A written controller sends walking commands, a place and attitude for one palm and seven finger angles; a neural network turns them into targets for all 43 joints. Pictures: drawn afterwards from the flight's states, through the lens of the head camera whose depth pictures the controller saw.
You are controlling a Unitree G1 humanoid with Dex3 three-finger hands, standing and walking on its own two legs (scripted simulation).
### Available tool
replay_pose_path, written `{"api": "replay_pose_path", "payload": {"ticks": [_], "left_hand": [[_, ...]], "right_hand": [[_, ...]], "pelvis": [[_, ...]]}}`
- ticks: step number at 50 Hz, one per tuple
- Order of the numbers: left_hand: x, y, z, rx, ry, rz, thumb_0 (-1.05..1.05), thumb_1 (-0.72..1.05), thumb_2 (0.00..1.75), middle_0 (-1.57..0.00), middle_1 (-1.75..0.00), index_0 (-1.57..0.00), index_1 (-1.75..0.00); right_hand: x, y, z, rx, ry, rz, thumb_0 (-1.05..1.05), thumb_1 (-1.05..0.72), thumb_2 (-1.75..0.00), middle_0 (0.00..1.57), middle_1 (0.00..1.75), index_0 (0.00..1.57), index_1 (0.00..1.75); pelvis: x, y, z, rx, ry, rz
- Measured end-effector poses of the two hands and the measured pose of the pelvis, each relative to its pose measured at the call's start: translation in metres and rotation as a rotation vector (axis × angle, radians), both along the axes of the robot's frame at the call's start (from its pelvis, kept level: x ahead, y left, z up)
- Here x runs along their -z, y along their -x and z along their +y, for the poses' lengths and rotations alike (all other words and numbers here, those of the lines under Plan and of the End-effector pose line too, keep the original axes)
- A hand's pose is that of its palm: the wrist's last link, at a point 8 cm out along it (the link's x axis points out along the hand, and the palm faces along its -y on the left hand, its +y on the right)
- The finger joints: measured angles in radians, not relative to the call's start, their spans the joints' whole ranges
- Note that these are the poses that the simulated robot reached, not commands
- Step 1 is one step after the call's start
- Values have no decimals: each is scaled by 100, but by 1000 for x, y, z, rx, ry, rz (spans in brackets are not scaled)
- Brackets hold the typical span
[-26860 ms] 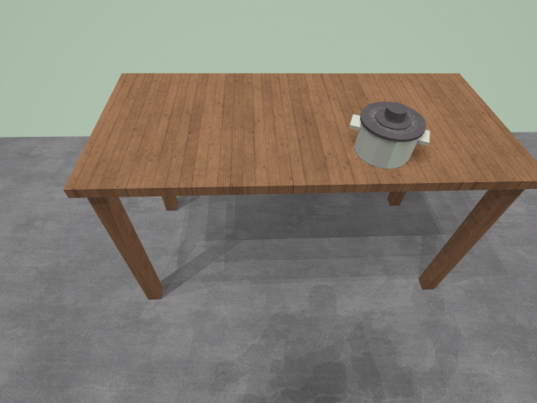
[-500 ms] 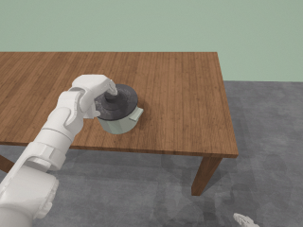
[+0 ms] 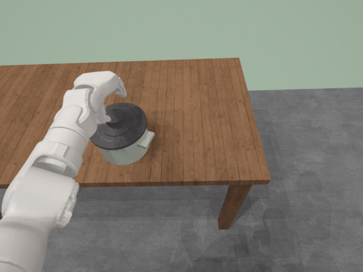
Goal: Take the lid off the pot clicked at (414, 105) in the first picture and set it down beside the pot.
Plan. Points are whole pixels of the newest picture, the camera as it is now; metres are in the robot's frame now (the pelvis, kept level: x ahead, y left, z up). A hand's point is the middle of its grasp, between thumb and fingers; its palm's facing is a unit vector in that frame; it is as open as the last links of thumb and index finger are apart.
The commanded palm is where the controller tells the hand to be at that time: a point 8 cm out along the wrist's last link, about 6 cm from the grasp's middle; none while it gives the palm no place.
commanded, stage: move the open hand above the knob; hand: left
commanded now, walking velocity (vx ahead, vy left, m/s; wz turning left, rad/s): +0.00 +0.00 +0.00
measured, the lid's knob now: (114, 117) +0.50 +0.16 +0.03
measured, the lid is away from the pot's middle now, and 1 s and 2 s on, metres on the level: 0.00 0.00 0.00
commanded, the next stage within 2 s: lower the open fingers around the knob in 1.02 s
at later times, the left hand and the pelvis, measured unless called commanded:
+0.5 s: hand (98, 108) +0.47 +0.17 +0.10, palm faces -0.34 -0.01 -0.94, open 10.1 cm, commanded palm +0.47 +0.17 +0.16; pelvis -0.01 +0.01 +0.00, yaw +1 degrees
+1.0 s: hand (99, 111) +0.46 +0.16 +0.10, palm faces -0.34 -0.02 -0.94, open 10.1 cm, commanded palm +0.45 +0.17 +0.16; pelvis -0.01 +0.01 +0.00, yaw +0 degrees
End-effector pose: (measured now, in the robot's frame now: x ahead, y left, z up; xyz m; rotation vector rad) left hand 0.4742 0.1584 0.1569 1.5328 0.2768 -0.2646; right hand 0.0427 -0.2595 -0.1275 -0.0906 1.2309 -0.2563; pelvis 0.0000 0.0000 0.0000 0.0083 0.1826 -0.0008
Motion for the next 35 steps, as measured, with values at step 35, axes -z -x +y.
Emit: {"api": "replay_pose_path", "payload": {"ticks": [35], "left_hand": [[-2, 4, 9, 32, 5, 14, 0, -25, 132, -82, -8, -82, -9]], "right_hand": [[0, 1, 16, -5, 7, -2, 1, -91, -89, 20, 30, 20, 30]], "pelvis": [[1, 4, 12, -3, 5, 4]]}}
